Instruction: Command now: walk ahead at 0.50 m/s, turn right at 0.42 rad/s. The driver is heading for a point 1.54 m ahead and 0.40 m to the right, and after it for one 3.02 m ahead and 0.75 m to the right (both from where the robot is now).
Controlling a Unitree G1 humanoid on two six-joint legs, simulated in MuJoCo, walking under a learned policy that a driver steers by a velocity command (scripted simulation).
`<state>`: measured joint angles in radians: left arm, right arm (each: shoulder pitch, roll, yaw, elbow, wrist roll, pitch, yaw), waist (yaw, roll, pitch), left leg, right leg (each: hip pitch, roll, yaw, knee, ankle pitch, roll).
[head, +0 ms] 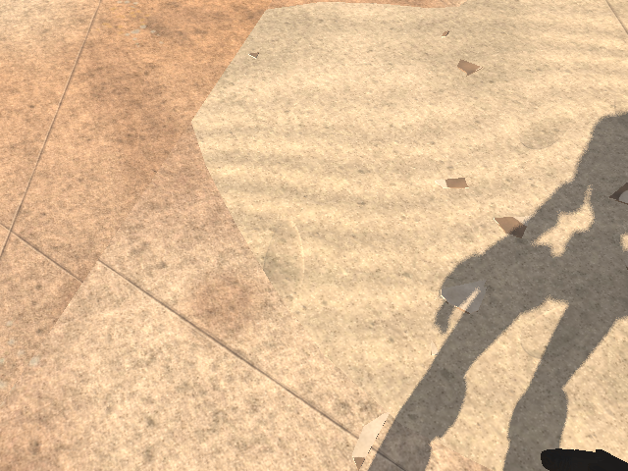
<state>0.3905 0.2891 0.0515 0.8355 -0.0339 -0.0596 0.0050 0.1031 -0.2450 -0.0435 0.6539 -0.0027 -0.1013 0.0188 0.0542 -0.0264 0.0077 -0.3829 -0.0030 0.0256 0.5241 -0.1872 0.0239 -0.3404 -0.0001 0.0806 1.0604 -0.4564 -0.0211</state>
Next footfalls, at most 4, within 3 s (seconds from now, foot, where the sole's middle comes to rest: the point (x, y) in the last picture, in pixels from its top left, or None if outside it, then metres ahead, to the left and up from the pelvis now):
0.42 right None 0.34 -0.19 -0.77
0.92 left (383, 382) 0.68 -0.11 -0.77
1.46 right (529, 336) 0.82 -0.46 -0.77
2.00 left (455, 222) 1.18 -0.32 -0.77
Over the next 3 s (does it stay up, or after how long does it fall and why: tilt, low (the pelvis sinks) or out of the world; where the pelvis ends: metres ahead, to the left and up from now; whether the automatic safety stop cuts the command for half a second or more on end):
stays up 1.54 -0.38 0.00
